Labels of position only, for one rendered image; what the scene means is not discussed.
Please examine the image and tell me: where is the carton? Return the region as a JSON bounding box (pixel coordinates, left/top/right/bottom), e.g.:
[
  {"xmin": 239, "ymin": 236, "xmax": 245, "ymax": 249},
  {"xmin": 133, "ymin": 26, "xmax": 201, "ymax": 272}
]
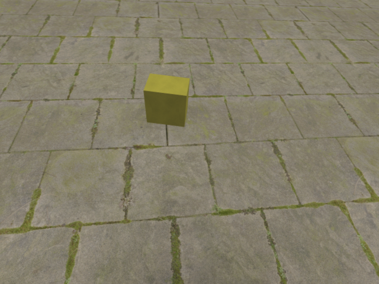
[{"xmin": 143, "ymin": 73, "xmax": 190, "ymax": 127}]

